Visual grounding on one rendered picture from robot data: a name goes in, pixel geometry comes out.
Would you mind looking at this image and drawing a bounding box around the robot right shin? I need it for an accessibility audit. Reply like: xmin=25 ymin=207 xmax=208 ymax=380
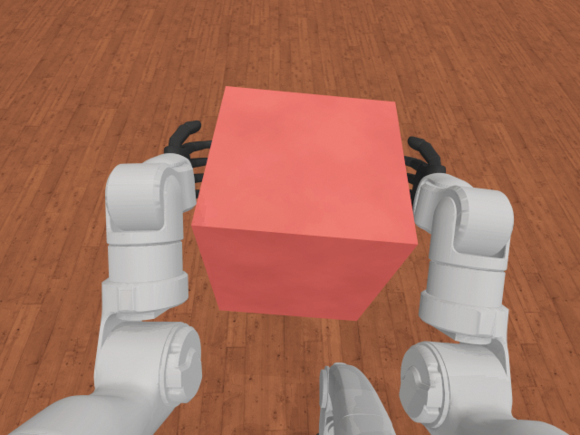
xmin=319 ymin=362 xmax=346 ymax=435

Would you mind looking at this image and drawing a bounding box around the left robot upper arm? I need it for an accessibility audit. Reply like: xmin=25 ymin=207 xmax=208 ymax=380
xmin=8 ymin=322 xmax=202 ymax=435

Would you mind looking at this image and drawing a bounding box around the carton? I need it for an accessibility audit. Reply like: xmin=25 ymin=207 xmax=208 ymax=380
xmin=191 ymin=86 xmax=418 ymax=321

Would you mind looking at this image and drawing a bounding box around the robot left forearm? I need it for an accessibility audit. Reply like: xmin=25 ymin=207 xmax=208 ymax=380
xmin=94 ymin=153 xmax=197 ymax=387

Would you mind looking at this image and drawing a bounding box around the right robot thigh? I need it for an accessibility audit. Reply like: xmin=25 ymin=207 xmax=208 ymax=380
xmin=319 ymin=364 xmax=396 ymax=435

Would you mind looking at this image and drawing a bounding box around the right robot hand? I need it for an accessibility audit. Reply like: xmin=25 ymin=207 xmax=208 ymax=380
xmin=404 ymin=136 xmax=446 ymax=209

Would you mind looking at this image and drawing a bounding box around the robot right forearm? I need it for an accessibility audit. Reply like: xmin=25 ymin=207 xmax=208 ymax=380
xmin=412 ymin=173 xmax=514 ymax=409

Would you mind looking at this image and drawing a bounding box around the right robot upper arm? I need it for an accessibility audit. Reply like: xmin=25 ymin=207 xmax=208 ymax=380
xmin=399 ymin=341 xmax=569 ymax=435

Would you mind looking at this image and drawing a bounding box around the left robot hand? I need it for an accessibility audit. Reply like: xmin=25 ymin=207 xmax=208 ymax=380
xmin=164 ymin=121 xmax=212 ymax=198

